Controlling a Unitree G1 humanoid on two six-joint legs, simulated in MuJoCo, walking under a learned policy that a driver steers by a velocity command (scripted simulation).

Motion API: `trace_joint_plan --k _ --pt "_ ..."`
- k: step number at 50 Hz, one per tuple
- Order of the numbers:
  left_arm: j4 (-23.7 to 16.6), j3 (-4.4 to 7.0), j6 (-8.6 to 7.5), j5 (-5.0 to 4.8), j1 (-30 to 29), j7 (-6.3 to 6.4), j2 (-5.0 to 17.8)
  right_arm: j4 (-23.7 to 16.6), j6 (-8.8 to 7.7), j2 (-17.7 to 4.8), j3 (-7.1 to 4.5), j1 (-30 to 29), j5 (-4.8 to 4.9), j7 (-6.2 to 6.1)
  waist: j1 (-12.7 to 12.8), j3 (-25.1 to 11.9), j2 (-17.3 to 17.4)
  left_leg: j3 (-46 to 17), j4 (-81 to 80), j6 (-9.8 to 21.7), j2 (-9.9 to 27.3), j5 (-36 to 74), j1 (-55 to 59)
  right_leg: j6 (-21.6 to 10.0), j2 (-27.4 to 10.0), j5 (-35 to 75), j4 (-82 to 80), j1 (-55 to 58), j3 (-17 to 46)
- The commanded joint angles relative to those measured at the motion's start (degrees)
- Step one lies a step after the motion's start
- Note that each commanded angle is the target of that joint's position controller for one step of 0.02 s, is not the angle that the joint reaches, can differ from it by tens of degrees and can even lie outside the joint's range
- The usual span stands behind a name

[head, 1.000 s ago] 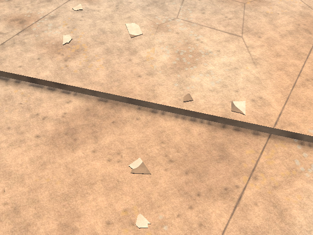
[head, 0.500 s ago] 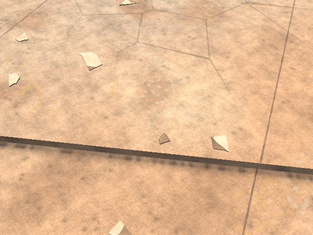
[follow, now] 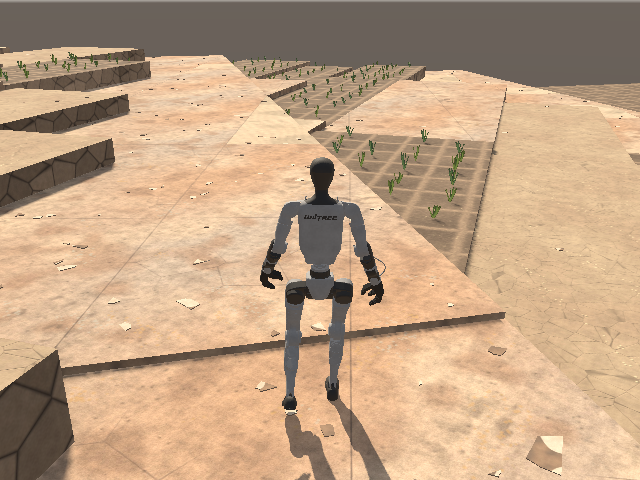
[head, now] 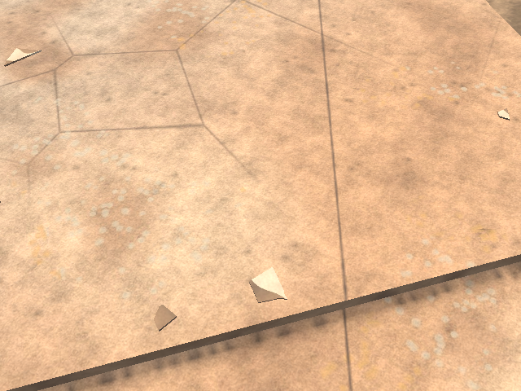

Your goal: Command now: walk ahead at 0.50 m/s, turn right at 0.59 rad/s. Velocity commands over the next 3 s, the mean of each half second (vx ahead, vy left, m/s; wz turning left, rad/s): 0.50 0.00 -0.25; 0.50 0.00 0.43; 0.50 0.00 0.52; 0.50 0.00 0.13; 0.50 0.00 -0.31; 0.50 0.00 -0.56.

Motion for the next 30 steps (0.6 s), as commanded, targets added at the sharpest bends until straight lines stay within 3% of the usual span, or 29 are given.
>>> trace_joint_plan --k 1,2,5,8,10,13,16,19,20,21,22,23,24,25,26,27,29,30 --pt "-2.2 1.72 -1.45 0.14 6.0 0.47 6.5 -6.2 -3.00 -7.5 -1.40 -3.4 -1.13 -0.24 2.3 -9.2 -0.6 -6.1 1.1 1.6 3.4 5.6 -25.0 -11.6 -16.0 7.1 -19.8 25.8 27.1" --pt "-3.2 1.33 -1.46 0.65 3.9 0.73 5.8 -6.1 -2.14 -7.8 -1.72 -2.1 -1.58 -0.15 0.6 -8.1 -1.6 -6.3 -1.3 1.2 4.3 7.3 -21.2 -11.3 -14.8 10.1 -21.2 20.8 24.8" --pt "-2.8 1.54 -1.92 0.61 4.7 1.68 7.2 -6.6 -0.39 -5.5 -1.37 -2.4 -2.37 -0.06 -0.3 -6.9 -1.4 -4.5 -8.3 -1.2 3.7 12.0 -18.6 -11.7 -13.1 18.6 -23.6 14.9 19.3" --pt "-1.3 1.39 -1.92 0.42 7.7 2.64 7.4 -8.3 -0.14 -3.6 -0.54 -8.0 -2.50 0.04 1.9 -5.1 -2.6 -3.3 -20.3 -2.4 2.7 23.4 -19.2 -9.3 -10.5 20.6 -24.2 14.0 14.0" --pt "-0.5 1.23 -1.77 0.29 9.4 2.83 7.3 -9.1 -0.40 -2.7 -0.01 -11.7 -2.09 0.53 3.7 -4.3 -3.7 -2.5 -28.7 -2.0 1.2 31.0 -16.8 -7.4 -9.0 16.9 -24.1 13.7 11.8" --pt "1.2 1.09 -1.70 0.31 12.6 2.76 7.7 -10.1 -0.65 -2.6 0.44 -15.8 -1.18 1.23 6.0 -2.5 -4.8 -2.2 -34.0 -1.3 -0.1 34.3 -16.0 -7.0 -11.1 11.0 -23.9 16.1 13.4" --pt "2.8 1.00 -1.07 0.22 15.3 2.99 7.8 -11.8 -1.03 -3.7 0.42 -19.2 -1.29 2.10 7.0 -0.9 -4.5 -2.4 -36.8 0.8 -0.6 28.4 -21.8 -6.9 -14.9 13.9 -20.5 25.3 17.0" --pt "3.2 1.21 -0.31 0.46 14.4 3.65 9.0 -11.7 -1.41 -4.7 0.21 -16.3 -1.16 2.81 4.8 -2.0 -6.5 -0.7 -39.3 3.5 -2.2 22.1 -18.6 -5.0 -16.4 25.8 -16.5 30.3 16.2" --pt "3.1 1.25 -0.16 0.55 13.3 3.71 9.5 -10.7 -1.39 -5.9 -0.36 -12.5 -1.15 2.76 2.6 -4.6 -7.2 1.1 -39.9 4.8 -4.1 21.0 -12.3 -4.2 -15.3 36.8 -12.3 30.2 14.3" --pt "2.9 0.96 0.02 0.65 12.4 3.73 9.1 -8.6 -1.31 -7.4 -1.31 -5.3 -1.35 2.58 -1.3 -9.3 -6.4 2.5 -41.3 6.6 -5.9 23.4 -2.0 -2.9 -12.4 46.1 -3.5 28.8 11.1" --pt "2.1 0.20 -0.12 1.28 11.7 3.81 7.7 -6.6 -1.14 -9.6 -1.99 4.3 -1.79 2.35 -5.4 -16.2 -3.8 -4.2 -39.3 9.9 -0.1 28.2 13.6 -0.9 -10.0 39.1 9.9 20.1 8.9" --pt "1.1 -1.08 -1.29 1.47 17.8 3.49 2.9 -5.6 -0.73 -15.1 -3.32 10.7 -2.58 2.31 -3.4 -23.1 11.2 -30.1 -42.2 19.3 13.5 24.7 33.8 4.2 -0.6 9.9 33.3 -1.4 5.1" --pt "1.3 -1.41 -2.53 1.25 17.7 2.97 4.0 -4.6 -0.35 -11.5 -2.46 10.9 -0.97 2.81 -3.5 -24.1 14.2 -46.0 -50.6 21.7 17.0 15.0 38.2 4.7 1.1 -19.2 40.1 -12.8 9.5" --pt "0.2 -0.73 -3.43 -0.03 12.7 2.29 7.0 -5.7 0.08 -8.8 -1.69 6.6 -0.39 2.59 -3.4 -14.4 9.1 -40.4 -51.4 19.1 15.5 6.6 31.6 4.3 -2.6 -16.8 43.2 -19.1 10.5" --pt "-0.7 -0.97 -4.07 -0.39 8.2 1.99 6.9 -7.0 0.72 -7.1 -1.18 3.4 -0.99 2.40 -3.0 -9.0 3.8 -33.4 -52.6 17.4 12.9 7.0 23.5 4.0 -5.0 -12.5 41.7 -19.4 9.0" --pt "-1.3 -0.87 -4.31 0.32 6.1 1.96 6.4 -7.6 1.05 -6.1 -0.72 1.2 -1.44 2.37 -1.4 -4.8 0.4 -29.0 -54.2 16.6 10.6 10.4 15.9 4.2 -6.7 -9.2 37.0 -18.3 7.9" --pt "-1.6 -0.59 -3.72 1.61 7.3 2.23 5.5 -8.4 1.16 -5.3 -0.19 -0.1 -2.17 2.13 1.4 -4.3 2.3 -25.0 -56.6 16.3 7.5 18.4 9.2 5.5 -8.2 -5.7 32.0 -13.1 7.2" --pt "-1.6 -0.70 -3.36 1.90 8.2 2.35 4.7 -8.5 1.18 -5.7 -0.31 0.1 -1.96 1.88 2.1 -4.9 3.4 -23.1 -56.9 16.7 6.7 22.1 7.7 6.4 -8.3 -4.9 30.5 -12.2 6.6"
